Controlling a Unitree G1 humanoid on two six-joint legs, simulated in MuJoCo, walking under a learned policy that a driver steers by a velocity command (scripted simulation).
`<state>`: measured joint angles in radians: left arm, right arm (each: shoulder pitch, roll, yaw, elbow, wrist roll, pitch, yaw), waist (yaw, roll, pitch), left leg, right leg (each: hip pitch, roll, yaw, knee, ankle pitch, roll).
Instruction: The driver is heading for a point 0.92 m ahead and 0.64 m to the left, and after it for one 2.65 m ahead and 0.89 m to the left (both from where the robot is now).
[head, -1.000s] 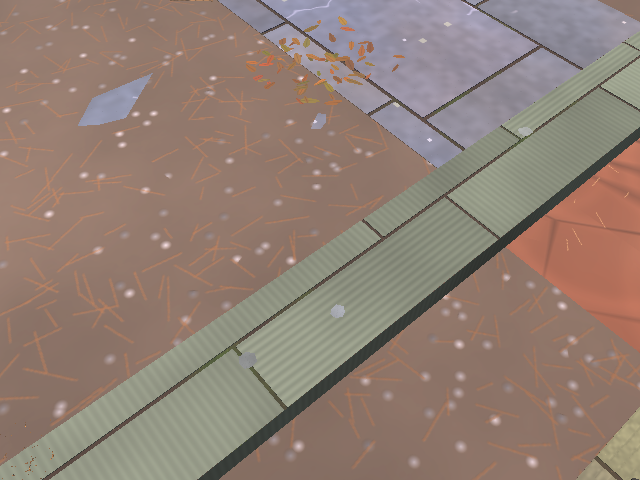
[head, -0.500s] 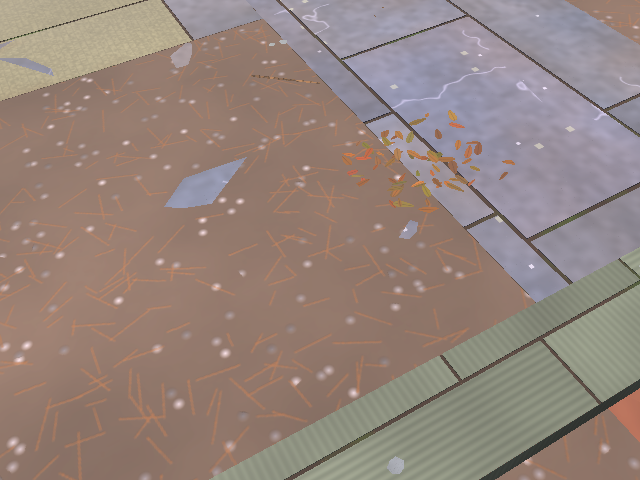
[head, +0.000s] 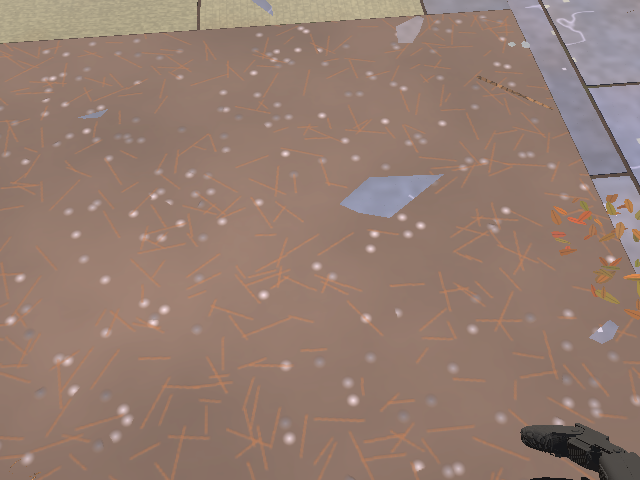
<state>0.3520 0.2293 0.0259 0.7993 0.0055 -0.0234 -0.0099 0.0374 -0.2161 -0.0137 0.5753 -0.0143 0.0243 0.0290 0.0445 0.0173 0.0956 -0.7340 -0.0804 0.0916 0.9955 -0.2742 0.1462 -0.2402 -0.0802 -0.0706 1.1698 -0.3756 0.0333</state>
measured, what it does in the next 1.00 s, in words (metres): climbs, turning left: right foot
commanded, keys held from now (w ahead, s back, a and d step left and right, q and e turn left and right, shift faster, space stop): q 0.88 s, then no key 0.12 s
